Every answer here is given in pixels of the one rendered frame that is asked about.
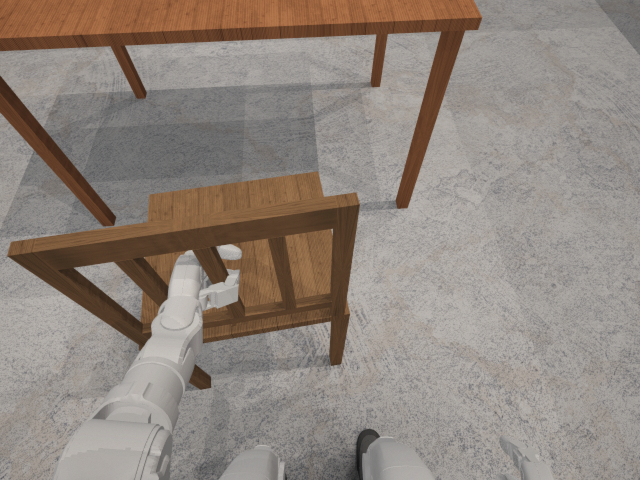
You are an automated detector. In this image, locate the robot right shin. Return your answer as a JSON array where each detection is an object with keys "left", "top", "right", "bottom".
[{"left": 366, "top": 436, "right": 396, "bottom": 453}]

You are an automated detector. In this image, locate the robot left hand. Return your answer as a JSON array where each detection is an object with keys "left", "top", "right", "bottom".
[{"left": 168, "top": 244, "right": 242, "bottom": 311}]

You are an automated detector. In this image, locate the robot right hand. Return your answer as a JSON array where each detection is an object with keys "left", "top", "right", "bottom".
[{"left": 495, "top": 435, "right": 555, "bottom": 480}]

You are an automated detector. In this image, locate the robot shin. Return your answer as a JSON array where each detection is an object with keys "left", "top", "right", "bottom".
[
  {"left": 366, "top": 436, "right": 396, "bottom": 453},
  {"left": 254, "top": 445, "right": 274, "bottom": 453}
]

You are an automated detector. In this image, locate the chair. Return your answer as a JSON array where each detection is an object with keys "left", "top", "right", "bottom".
[{"left": 7, "top": 171, "right": 360, "bottom": 390}]

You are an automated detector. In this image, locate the table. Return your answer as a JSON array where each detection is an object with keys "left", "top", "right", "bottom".
[{"left": 0, "top": 0, "right": 482, "bottom": 226}]

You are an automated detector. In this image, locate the robot left shin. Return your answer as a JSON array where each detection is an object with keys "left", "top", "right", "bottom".
[{"left": 254, "top": 445, "right": 274, "bottom": 453}]

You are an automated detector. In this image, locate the robot left forearm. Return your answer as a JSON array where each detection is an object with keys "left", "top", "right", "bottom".
[{"left": 52, "top": 296, "right": 203, "bottom": 480}]

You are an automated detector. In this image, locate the robot left upper arm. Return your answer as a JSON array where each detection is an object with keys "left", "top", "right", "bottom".
[{"left": 57, "top": 419, "right": 173, "bottom": 480}]

